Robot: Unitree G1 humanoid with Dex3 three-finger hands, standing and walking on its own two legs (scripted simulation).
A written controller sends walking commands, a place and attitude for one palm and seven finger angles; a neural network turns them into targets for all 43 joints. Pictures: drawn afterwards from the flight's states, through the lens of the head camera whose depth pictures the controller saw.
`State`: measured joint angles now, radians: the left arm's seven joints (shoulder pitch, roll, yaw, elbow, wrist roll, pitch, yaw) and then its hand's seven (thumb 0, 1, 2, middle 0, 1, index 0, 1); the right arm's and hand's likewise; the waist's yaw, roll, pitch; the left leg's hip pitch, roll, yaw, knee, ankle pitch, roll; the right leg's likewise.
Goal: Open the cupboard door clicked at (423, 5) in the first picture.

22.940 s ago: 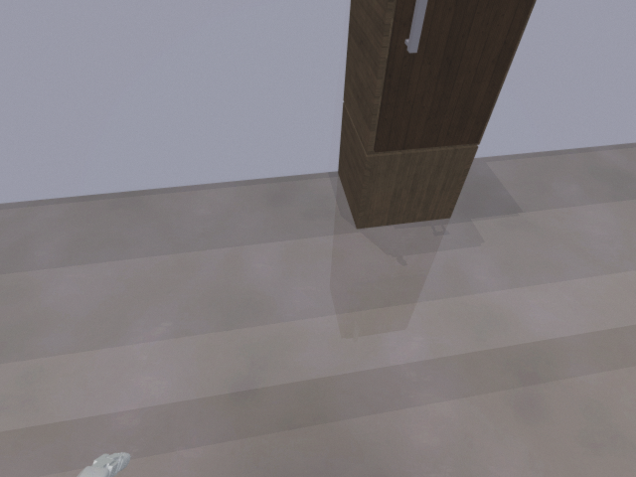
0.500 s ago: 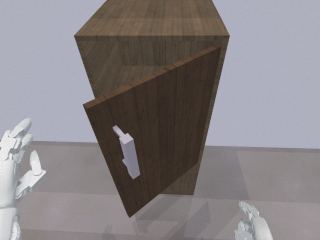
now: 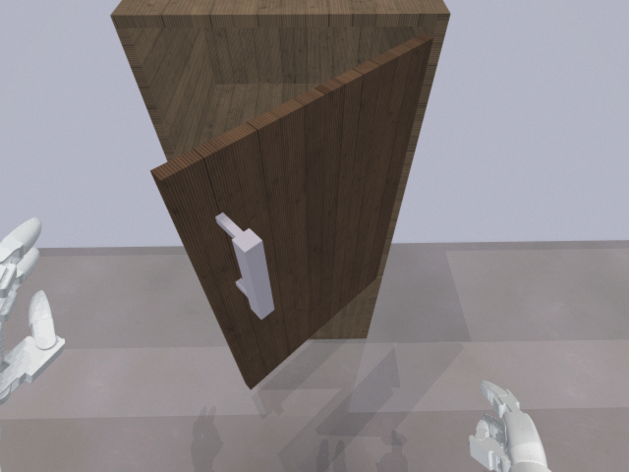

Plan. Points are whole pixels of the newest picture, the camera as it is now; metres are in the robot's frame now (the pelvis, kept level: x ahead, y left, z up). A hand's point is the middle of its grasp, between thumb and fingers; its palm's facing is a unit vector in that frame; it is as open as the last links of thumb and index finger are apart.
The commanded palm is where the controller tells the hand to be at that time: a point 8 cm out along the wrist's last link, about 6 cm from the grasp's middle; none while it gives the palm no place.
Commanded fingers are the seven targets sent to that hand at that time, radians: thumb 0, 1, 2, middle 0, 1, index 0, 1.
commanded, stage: step back with the hand held close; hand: left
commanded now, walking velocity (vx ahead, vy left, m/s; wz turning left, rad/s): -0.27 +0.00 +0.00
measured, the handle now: (245, 268) +0.32 +0.11 +0.10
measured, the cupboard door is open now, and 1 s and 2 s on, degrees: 42 42 42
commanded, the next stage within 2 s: stop stepping back and stand still in 0.78 s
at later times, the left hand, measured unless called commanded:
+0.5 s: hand out of the picture +0.11 +0.28 +0.15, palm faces +0.44 -0.79 -0.43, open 7.4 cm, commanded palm +0.03 +0.32 +0.18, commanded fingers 0.00 0.90 0.90 -0.20 -0.30 -0.20 -0.30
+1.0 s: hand out of the picture -0.03 +0.22 +0.17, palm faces +0.32 -0.78 -0.53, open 7.4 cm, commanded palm -0.08 +0.27 +0.18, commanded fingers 0.00 0.90 0.90 -0.20 -0.30 -0.20 -0.30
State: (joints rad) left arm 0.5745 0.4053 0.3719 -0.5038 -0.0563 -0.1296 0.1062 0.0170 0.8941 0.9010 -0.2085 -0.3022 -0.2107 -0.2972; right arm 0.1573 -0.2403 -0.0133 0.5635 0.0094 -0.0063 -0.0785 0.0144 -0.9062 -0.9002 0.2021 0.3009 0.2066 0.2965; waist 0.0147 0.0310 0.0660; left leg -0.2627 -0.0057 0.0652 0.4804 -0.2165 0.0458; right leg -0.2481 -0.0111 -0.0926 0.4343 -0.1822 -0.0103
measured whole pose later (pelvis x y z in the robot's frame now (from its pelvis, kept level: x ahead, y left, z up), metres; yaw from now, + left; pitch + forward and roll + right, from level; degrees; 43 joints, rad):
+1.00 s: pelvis -0.23 -0.03 +0.00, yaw -1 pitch +3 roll +1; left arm 0.63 0.47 0.43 -0.60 -0.08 -0.18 0.11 0.02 0.89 0.90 -0.21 -0.30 -0.21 -0.30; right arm 0.16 -0.19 0.01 0.64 0.01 -0.08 -0.04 0.01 -0.90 -0.90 0.20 0.30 0.21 0.30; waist 0.03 -0.02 0.01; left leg -0.58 0.00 0.00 0.80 -0.28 -0.02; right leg -0.16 0.03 -0.04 0.46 -0.34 -0.05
